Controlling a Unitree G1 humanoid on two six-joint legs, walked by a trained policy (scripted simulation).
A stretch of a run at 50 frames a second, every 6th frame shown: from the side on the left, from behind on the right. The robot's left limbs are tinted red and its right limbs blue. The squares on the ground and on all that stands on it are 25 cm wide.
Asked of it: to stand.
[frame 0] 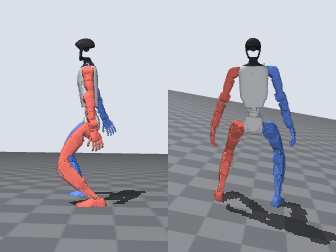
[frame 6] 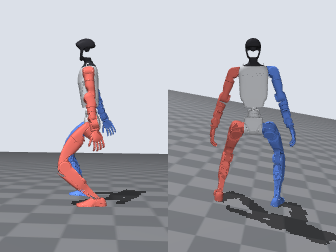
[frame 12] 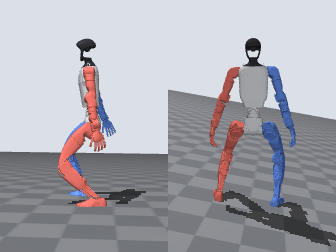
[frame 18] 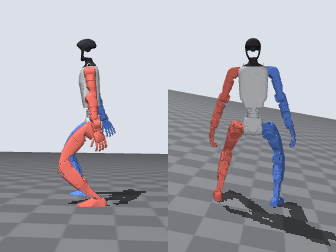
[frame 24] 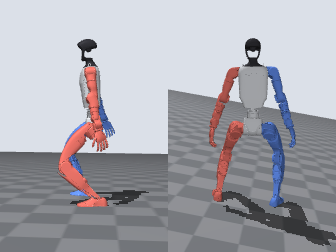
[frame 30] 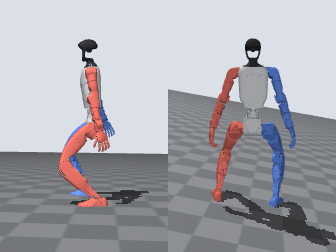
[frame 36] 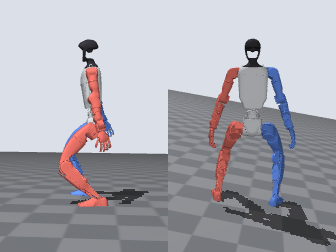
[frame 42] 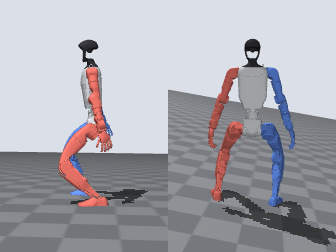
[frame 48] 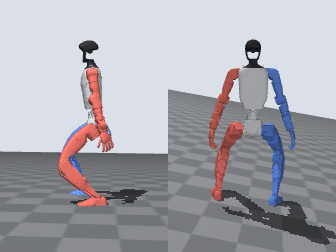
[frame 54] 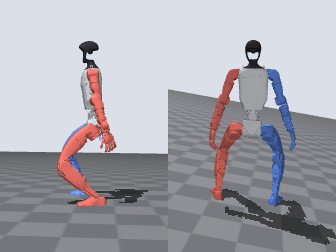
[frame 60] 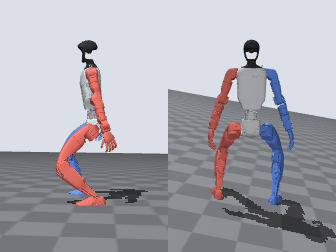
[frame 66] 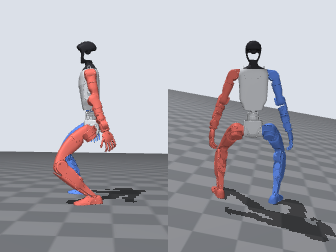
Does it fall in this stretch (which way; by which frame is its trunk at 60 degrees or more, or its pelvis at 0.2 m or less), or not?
no
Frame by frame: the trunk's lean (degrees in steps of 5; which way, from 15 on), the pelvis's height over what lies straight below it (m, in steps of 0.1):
0: 5, 0.7
6: 5, 0.7
12: 5, 0.7
18: 5, 0.7
24: 5, 0.6
30: 5, 0.6
36: 5, 0.6
42: 5, 0.6
48: 5, 0.6
54: 5, 0.6
60: 5, 0.6
66: 5, 0.6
